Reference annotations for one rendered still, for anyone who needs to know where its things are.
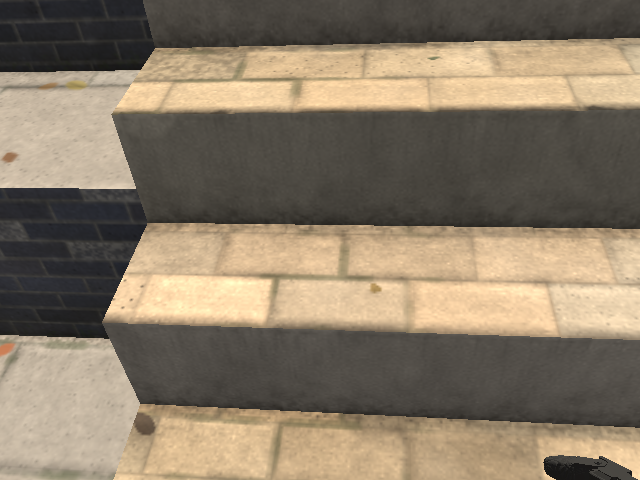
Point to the robot right hand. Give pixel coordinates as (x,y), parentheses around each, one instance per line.
(582,468)

